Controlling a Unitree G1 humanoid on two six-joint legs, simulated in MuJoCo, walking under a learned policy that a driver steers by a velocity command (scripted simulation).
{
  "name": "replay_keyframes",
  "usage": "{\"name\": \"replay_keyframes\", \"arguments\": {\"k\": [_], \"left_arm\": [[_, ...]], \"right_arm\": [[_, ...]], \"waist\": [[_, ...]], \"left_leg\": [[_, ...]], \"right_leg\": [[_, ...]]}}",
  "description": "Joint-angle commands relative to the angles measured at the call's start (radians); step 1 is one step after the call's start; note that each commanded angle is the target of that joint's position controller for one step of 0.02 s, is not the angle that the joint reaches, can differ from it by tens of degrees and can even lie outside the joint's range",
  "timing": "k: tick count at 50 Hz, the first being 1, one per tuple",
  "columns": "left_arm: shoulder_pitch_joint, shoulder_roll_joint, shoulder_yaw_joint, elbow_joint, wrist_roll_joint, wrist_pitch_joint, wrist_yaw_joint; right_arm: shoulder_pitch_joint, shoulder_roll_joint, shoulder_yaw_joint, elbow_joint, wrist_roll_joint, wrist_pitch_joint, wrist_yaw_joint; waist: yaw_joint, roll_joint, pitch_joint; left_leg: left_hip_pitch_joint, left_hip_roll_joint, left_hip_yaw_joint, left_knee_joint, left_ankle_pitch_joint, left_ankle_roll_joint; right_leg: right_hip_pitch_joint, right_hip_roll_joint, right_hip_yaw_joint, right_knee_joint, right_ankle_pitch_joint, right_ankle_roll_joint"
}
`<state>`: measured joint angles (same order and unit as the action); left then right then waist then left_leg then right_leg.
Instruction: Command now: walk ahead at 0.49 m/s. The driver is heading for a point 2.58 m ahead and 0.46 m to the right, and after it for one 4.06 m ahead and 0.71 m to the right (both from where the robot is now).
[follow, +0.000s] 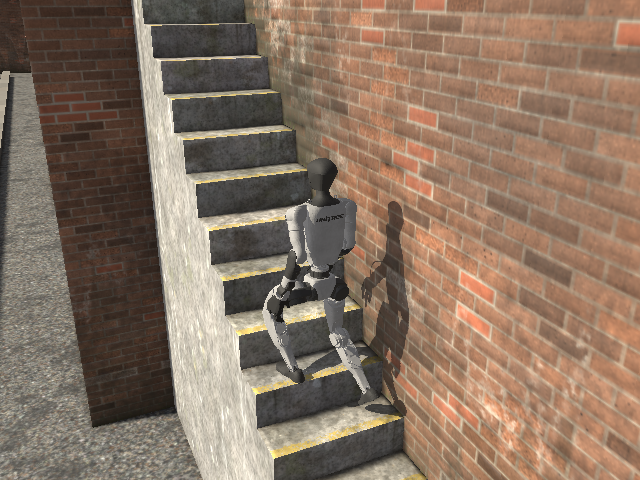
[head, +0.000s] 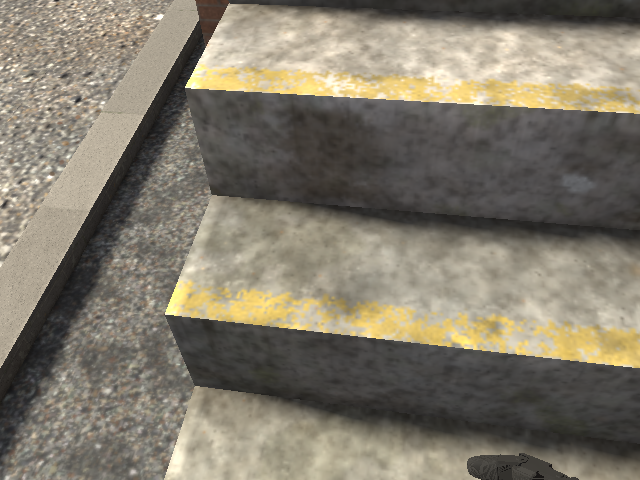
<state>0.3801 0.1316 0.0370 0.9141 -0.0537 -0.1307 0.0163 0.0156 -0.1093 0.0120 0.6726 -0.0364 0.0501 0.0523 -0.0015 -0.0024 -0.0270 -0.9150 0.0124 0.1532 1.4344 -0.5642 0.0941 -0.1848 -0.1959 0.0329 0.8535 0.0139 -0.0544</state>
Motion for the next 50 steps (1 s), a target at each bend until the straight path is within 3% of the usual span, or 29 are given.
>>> {"name": "replay_keyframes", "arguments": {"k": [1,3,5,8,11,14,17,19,20,21,22,23,24,25,26,27,30,35,38,39,40,42,43,44,45,46,47,48,50], "left_arm": [[-0.111,0.028,0.037,-0.206,0.035,-0.016,-0.041],[-0.183,-0.023,0.011,-0.291,0.058,0.003,-0.006],[-0.186,-0.035,-0.013,-0.297,0.067,0.008,0.001],[-0.228,-0.042,-0.024,-0.287,0.049,0.031,0.017],[-0.325,-0.075,-0.036,-0.318,0.033,0.062,0.058],[-0.459,-0.038,-0.046,-0.382,0.027,0.089,0.041],[-0.493,-0.049,-0.067,-0.400,0.002,0.124,0.026],[-0.397,0.027,-0.073,-0.347,-0.022,0.109,0.022],[-0.231,0.031,-0.062,-0.269,-0.021,0.117,0.028],[-0.112,0.084,-0.052,-0.204,-0.015,0.117,0.017],[-0.044,0.087,-0.046,-0.171,0.029,0.099,0.003],[0.004,0.190,-0.008,-0.114,0.098,0.112,0.001],[0.031,0.269,0.034,-0.070,0.084,0.146,0.017],[-0.076,0.269,0.055,-0.057,0.071,0.140,0.023],[-0.171,0.223,0.050,-0.041,0.063,0.113,0.023],[-0.139,0.160,0.038,0.016,0.068,0.083,0.027],[-0.162,0.039,0.014,0.085,0.085,0.031,0.018],[-0.202,0.207,0.038,0.037,0.050,0.002,0.009],[-0.155,0.283,0.059,-0.007,0.056,-0.003,0.031],[-0.052,0.267,0.051,-0.004,0.069,0.007,0.034],[-0.019,0.229,0.041,-0.014,0.092,0.008,0.027],[0.015,0.324,0.069,-0.006,0.099,0.035,0.026],[-0.006,0.343,0.077,-0.027,0.054,0.034,0.028],[-0.060,0.321,0.064,-0.059,0.014,0.025,0.011],[-0.131,0.261,0.057,-0.114,-0.012,0.013,0.000],[-0.134,0.129,0.021,-0.164,-0.045,-0.005,-0.009],[-0.191,0.155,0.026,-0.175,-0.057,-0.020,-0.009],[-0.284,0.145,0.029,-0.225,-0.043,-0.022,-0.004],[-0.537,0.047,-0.006,-0.405,-0.026,0.011,0.038]], "right_arm": [[0.167,-0.257,-0.109,0.058,0.013,-0.015,-0.014],[0.129,-0.149,-0.086,0.138,-0.008,-0.065,-0.022],[0.213,-0.048,-0.060,0.223,-0.018,-0.131,-0.012],[0.328,-0.062,-0.060,0.291,-0.010,-0.198,-0.010],[0.418,-0.083,-0.052,0.350,-0.009,-0.228,0.000],[0.478,-0.097,-0.036,0.365,0.017,-0.239,0.000],[0.578,-0.141,-0.039,0.391,0.020,-0.219,-0.066],[0.470,-0.174,-0.036,0.319,0.083,-0.218,-0.105],[0.459,-0.237,-0.044,0.303,0.089,-0.227,-0.124],[0.454,-0.301,-0.059,0.300,0.111,-0.231,-0.106],[0.455,-0.360,-0.076,0.276,0.102,-0.228,-0.077],[0.585,-0.282,-0.072,0.272,0.070,-0.221,-0.052],[0.576,-0.168,-0.065,0.260,0.030,-0.192,-0.006],[0.436,-0.150,-0.069,0.198,-0.022,-0.178,0.013],[0.319,-0.100,-0.059,0.121,-0.047,-0.171,0.007],[0.270,-0.037,-0.036,0.064,-0.041,-0.180,0.000],[0.402,-0.017,-0.021,0.075,-0.013,-0.167,-0.009],[0.367,-0.079,-0.010,0.026,0.016,-0.100,-0.031],[0.190,-0.115,-0.007,-0.018,0.030,-0.127,-0.036],[0.079,-0.127,-0.004,-0.031,0.015,-0.138,-0.026],[0.046,-0.122,-0.010,-0.032,-0.004,-0.155,-0.013],[0.145,-0.101,-0.004,-0.009,0.042,-0.174,-0.017],[0.264,-0.091,0.000,0.026,0.043,-0.179,-0.020],[0.346,-0.132,-0.024,0.075,0.031,-0.181,-0.032],[0.438,-0.218,-0.044,0.117,0.018,-0.180,-0.052],[0.556,-0.334,-0.077,0.150,-0.005,-0.147,-0.068],[0.678,-0.336,-0.087,0.181,-0.029,-0.122,-0.073],[0.689,-0.310,-0.085,0.199,-0.058,-0.116,-0.074],[0.551,-0.202,-0.057,0.255,-0.092,-0.141,-0.066]], "waist": [[-0.061,0.143,-0.210],[0.007,0.120,0.016],[0.038,0.032,0.087],[0.045,-0.105,0.130],[0.021,-0.040,0.132],[-0.003,-0.018,0.178],[0.004,0.168,0.075],[0.074,0.215,-0.076],[0.140,0.306,-0.195],[0.178,0.316,-0.309],[0.190,0.351,-0.298],[0.127,0.091,-0.297],[0.099,-0.166,-0.258],[0.091,-0.074,-0.140],[0.043,-0.017,0.021],[0.014,0.008,0.110],[-0.106,0.080,0.138],[-0.161,-0.048,0.140],[-0.053,-0.160,0.123],[0.034,-0.028,0.156],[0.062,0.058,0.131],[0.017,-0.068,-0.060],[-0.034,-0.130,-0.184],[-0.088,-0.167,-0.232],[-0.098,-0.022,-0.225],[-0.118,0.223,-0.322],[-0.208,0.122,-0.390],[-0.217,0.064,-0.325],[-0.138,0.176,-0.071]], "left_leg": [[0.531,0.260,-0.980,-1.112,-0.331,0.070],[0.405,0.230,-0.754,-1.001,-0.252,0.050],[0.381,0.239,-0.578,-0.991,-0.034,0.027],[0.486,0.257,-0.385,-1.042,0.378,-0.047],[0.653,0.230,-0.286,-1.090,0.522,-0.057],[0.581,0.122,-0.088,-1.208,0.652,-0.143],[0.739,0.191,-0.056,-1.369,1.230,-0.057],[0.706,0.153,0.025,-1.289,1.960,-0.030],[0.805,0.230,-0.034,-1.210,2.191,0.014],[0.912,0.242,-0.035,-1.045,2.309,0.036],[0.934,0.229,-0.076,-0.824,2.149,0.064],[0.827,0.129,-0.151,-0.560,1.705,0.031],[0.519,-0.114,-0.173,-0.127,0.507,-0.012],[0.324,-0.160,-0.300,0.353,0.402,-0.015],[0.171,-0.145,-0.321,0.508,0.452,0.006],[0.057,-0.132,-0.334,0.552,0.472,0.028],[0.045,-0.104,-0.319,0.502,0.498,-0.007],[0.129,0.002,-0.169,0.049,0.308,-0.046],[0.185,0.079,-0.125,-0.308,0.132,-0.035],[0.113,0.049,-0.084,-0.467,0.052,-0.030],[0.104,0.027,-0.081,-0.627,0.255,-0.011],[0.379,-0.065,-0.030,-0.996,0.292,-0.002],[0.602,-0.061,-0.029,-1.219,0.534,0.017],[0.821,-0.018,-0.053,-1.298,0.718,0.022],[1.179,0.141,-0.188,-1.227,1.101,0.008],[1.635,0.383,-0.353,-0.864,2.010,0.138],[1.666,0.470,-0.418,-0.897,2.019,0.250],[1.566,0.454,-0.413,-0.957,1.804,0.273],[1.392,0.426,-0.337,-0.965,1.533,0.189]], "right_leg": [[-0.520,0.228,0.206,1.241,0.013,-0.020],[-0.765,0.237,0.182,1.451,0.003,-0.041],[-0.866,0.265,0.199,1.573,-0.074,-0.072],[-1.000,0.291,0.208,1.513,-0.145,-0.080],[-1.238,0.368,0.124,1.790,-0.259,-0.100],[-1.135,0.346,-0.072,1.384,-0.256,-0.072],[-0.918,0.254,-0.246,1.123,-0.281,-0.083],[-0.430,0.292,-0.326,0.594,-0.317,-0.099],[-0.270,0.286,-0.261,0.543,-0.290,-0.093],[-0.154,0.315,-0.209,0.420,-0.282,-0.079],[-0.081,0.323,-0.100,0.166,-0.344,-0.084],[0.003,0.207,0.262,0.007,-0.362,-0.141],[-0.006,0.045,0.769,-0.367,-0.765,-0.273],[-0.178,0.011,0.912,-0.497,-1.101,-0.345],[-0.338,0.008,0.791,-0.429,-1.075,-0.311],[-0.393,0.003,0.645,-0.350,-0.908,-0.295],[-0.429,0.045,0.345,-0.348,-0.592,-0.195],[-0.432,0.064,0.107,-0.484,-0.504,-0.196],[-0.219,0.043,0.103,-0.646,-0.374,-0.207],[-0.019,0.060,0.119,-0.637,-0.297,-0.220],[0.181,0.043,0.160,-0.525,0.089,-0.191],[0.359,0.055,0.104,-0.249,0.857,-0.161],[0.363,0.065,0.088,-0.125,0.923,-0.162],[0.247,0.110,0.089,-0.003,0.823,-0.126],[-0.165,0.199,0.069,0.175,0.114,-0.078],[-0.642,0.315,-0.039,0.451,-0.453,0.005],[-0.815,0.341,-0.014,0.860,-0.557,0.016],[-0.943,0.362,0.044,1.251,-0.590,0.016],[-1.333,0.386,0.125,1.785,-0.819,-0.050]]}}
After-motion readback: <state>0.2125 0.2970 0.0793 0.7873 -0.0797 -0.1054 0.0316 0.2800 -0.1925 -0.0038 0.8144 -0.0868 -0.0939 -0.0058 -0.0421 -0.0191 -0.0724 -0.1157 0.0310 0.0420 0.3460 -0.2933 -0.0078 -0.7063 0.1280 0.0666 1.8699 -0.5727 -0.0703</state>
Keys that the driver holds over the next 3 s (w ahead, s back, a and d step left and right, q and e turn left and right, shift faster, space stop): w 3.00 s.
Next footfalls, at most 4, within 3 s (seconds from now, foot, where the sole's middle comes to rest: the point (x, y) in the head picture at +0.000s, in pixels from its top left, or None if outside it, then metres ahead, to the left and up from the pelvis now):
0.44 right None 0.35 -0.06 -0.41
0.74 left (232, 412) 0.43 0.16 -0.29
0.88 left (229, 461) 0.41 0.19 -0.41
1.28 right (432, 263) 0.61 -0.12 -0.21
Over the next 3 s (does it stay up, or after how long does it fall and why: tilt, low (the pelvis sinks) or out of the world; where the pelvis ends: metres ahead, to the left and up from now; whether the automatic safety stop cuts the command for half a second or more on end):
stays up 0.01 -0.11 0.11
